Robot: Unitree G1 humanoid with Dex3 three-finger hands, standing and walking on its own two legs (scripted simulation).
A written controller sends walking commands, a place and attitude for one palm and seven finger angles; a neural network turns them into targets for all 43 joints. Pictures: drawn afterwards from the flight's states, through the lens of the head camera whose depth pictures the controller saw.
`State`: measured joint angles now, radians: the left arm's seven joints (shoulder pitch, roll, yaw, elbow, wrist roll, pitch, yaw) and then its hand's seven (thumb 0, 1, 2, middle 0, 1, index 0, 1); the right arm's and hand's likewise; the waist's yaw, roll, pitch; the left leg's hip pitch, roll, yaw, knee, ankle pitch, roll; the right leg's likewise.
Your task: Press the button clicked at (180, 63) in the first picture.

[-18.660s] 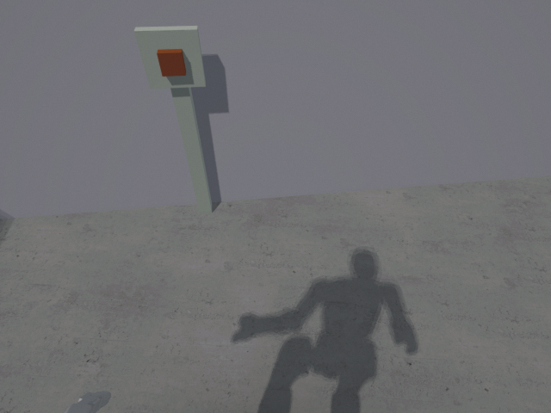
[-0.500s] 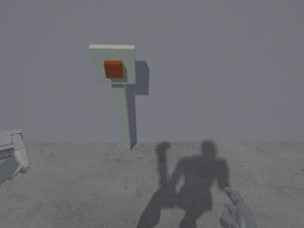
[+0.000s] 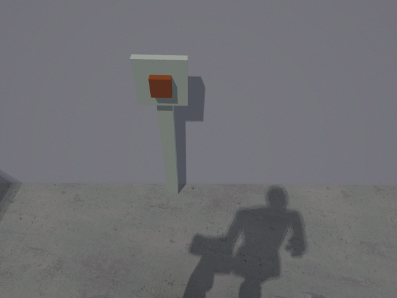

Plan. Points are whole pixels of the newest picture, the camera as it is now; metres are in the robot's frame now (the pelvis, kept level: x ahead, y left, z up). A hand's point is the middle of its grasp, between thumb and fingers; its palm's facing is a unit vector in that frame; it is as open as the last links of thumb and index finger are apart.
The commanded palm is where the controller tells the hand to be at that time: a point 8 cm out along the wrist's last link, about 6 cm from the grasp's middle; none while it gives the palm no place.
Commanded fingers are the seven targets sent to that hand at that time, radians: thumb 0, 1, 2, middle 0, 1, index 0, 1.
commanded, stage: let the arm hang, fingers relaxed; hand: left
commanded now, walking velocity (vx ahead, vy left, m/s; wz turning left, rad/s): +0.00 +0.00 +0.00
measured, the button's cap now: (161, 86) +0.75 +0.15 +0.01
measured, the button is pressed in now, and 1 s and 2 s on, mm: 0 0 0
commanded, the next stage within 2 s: stand and wait in 0.84 s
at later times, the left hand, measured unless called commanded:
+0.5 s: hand out of the picture -0.07 +0.20 -0.16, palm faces +0.04 -0.97 -0.26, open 6.9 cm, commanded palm none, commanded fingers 0.00 0.90 0.90 -0.20 -0.30 -0.20 -0.30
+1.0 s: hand out of the picture -0.02 +0.14 -0.16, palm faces +0.05 -0.98 -0.17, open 7.4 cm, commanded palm none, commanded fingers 0.00 0.90 0.90 -0.20 -0.30 -0.20 -0.30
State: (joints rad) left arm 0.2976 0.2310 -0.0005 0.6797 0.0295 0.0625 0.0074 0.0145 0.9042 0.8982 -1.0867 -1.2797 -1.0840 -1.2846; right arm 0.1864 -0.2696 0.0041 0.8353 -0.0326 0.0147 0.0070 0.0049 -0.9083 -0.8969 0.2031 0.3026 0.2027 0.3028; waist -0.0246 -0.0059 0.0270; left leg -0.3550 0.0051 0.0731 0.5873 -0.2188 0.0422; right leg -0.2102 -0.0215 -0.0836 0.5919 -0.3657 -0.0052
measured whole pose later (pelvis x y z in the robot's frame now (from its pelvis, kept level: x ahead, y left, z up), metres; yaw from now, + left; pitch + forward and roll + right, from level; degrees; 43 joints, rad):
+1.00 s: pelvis +0.01 -0.01 +0.01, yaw +0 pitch -2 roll +0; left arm 0.32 0.10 0.01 1.15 0.01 0.00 0.04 0.01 0.91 0.90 -0.20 -0.30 -0.20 -0.30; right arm 0.32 -0.11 0.00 1.15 -0.02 0.02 -0.04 0.00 -0.91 -0.90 0.20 0.30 0.20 0.30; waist -0.01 0.01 0.04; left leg -0.25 0.01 0.07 0.43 -0.15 0.03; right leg -0.11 -0.01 -0.08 0.44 -0.29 -0.02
